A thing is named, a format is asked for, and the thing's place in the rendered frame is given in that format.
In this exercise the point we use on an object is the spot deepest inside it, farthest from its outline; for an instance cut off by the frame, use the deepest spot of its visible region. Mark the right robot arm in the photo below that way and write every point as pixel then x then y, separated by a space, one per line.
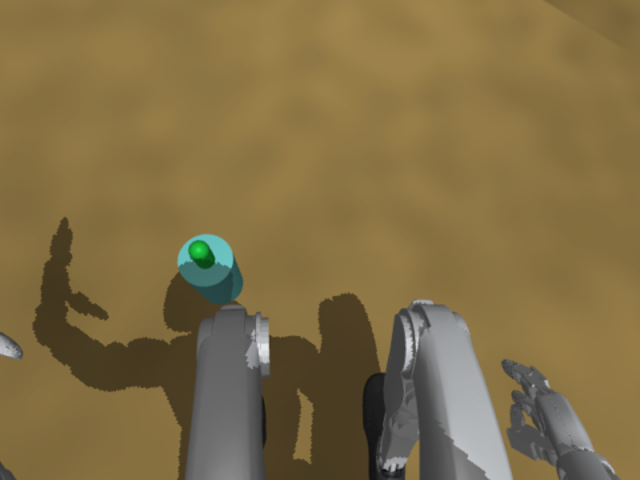
pixel 584 465

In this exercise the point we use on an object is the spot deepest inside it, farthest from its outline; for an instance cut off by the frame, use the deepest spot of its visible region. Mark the right robot hand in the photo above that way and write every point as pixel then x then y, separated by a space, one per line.
pixel 551 413

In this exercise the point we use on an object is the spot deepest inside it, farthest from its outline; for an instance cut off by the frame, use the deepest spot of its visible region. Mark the left robot hand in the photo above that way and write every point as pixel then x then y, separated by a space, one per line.
pixel 9 348

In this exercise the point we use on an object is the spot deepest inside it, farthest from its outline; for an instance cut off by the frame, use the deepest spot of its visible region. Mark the right robot foot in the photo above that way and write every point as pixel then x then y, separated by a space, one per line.
pixel 373 417

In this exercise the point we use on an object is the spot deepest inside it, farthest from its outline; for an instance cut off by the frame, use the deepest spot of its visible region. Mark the bottle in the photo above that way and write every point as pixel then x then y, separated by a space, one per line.
pixel 207 263

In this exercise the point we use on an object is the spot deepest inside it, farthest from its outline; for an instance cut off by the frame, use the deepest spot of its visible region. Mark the left robot arm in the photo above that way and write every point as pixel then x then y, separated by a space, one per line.
pixel 5 474

